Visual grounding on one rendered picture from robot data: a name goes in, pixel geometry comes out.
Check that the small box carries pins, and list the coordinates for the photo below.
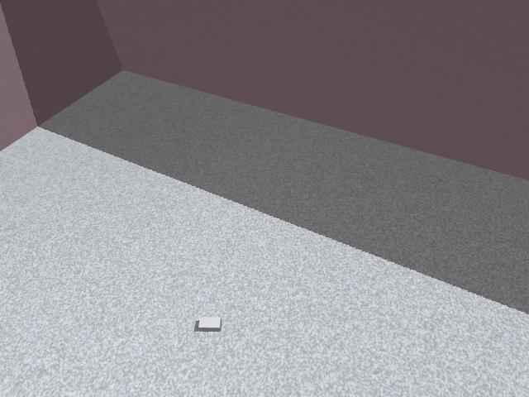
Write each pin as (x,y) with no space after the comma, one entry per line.
(210,324)

